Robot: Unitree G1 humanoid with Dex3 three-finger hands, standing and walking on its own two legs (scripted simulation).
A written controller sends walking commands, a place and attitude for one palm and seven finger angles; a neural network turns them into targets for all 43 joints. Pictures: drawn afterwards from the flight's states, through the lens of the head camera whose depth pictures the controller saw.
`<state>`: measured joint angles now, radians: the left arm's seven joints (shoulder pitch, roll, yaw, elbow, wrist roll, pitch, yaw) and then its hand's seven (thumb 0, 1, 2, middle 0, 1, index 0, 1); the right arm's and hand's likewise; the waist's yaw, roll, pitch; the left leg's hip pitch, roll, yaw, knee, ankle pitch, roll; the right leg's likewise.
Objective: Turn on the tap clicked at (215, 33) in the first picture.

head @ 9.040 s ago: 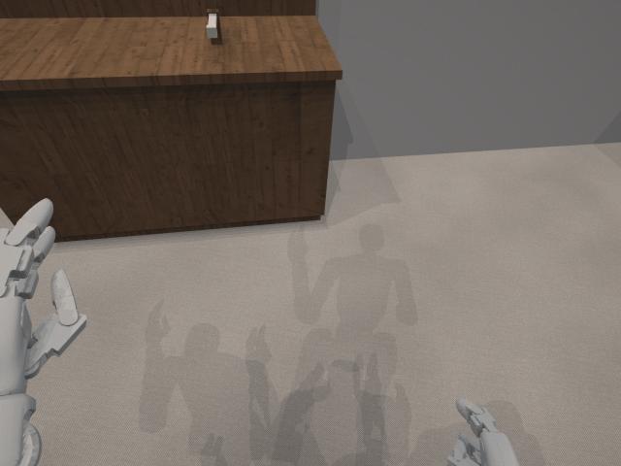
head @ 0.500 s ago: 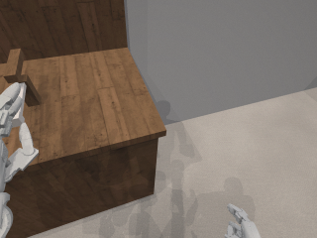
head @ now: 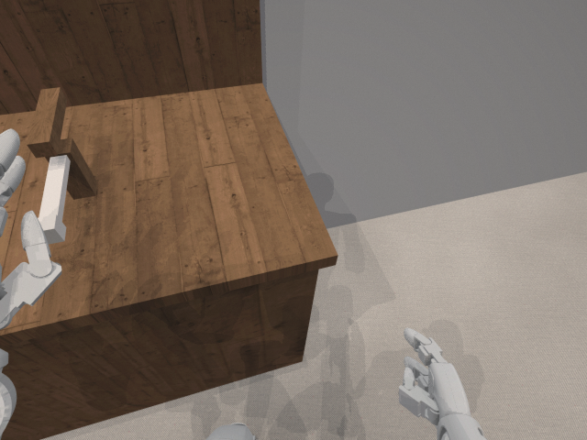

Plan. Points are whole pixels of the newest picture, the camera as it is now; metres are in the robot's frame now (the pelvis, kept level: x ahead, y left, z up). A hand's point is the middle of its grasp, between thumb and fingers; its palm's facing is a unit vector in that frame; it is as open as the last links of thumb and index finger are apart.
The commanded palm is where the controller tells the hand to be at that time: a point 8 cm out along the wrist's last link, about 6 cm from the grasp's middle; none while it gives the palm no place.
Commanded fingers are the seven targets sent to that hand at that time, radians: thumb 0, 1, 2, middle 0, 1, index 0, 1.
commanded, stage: come to a stop and stand still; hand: left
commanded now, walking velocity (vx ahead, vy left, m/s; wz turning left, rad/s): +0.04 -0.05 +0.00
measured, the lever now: (48, 230) +0.34 +0.35 +0.09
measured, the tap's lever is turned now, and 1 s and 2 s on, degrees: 0 0 0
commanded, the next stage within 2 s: look again from close up in 0.98 s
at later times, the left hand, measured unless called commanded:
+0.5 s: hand (26, 268) +0.23 +0.28 +0.17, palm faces +0.24 -0.87 -0.43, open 7.4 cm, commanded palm +0.18 +0.32 +0.19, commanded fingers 0.00 0.90 0.90 -0.20 -0.30 -0.20 -0.30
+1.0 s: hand out of the picture +0.24 +0.31 +0.18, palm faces +0.39 -0.85 -0.36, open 7.5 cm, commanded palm +0.18 +0.34 +0.19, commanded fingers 0.00 0.90 0.90 -0.20 -0.30 -0.20 -0.30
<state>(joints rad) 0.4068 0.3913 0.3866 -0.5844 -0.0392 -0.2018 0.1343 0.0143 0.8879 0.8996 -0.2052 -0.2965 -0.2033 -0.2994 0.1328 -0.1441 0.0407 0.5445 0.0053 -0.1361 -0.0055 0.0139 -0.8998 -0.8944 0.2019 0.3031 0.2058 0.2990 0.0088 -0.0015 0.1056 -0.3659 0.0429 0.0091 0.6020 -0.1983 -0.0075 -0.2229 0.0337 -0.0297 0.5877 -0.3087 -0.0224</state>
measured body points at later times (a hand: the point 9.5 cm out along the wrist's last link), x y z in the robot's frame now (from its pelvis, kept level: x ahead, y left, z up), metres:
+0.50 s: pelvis +0.00 +0.05 +0.01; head +0.03 +0.09 +0.46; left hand +0.22 +0.33 +0.19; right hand +0.16 -0.19 -0.04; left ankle +0.05 +0.12 -0.73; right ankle +0.00 -0.11 -0.73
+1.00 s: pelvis +0.01 +0.06 +0.01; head +0.03 +0.10 +0.46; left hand +0.21 +0.36 +0.20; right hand +0.20 -0.15 -0.05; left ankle +0.05 +0.12 -0.73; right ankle +0.00 -0.11 -0.73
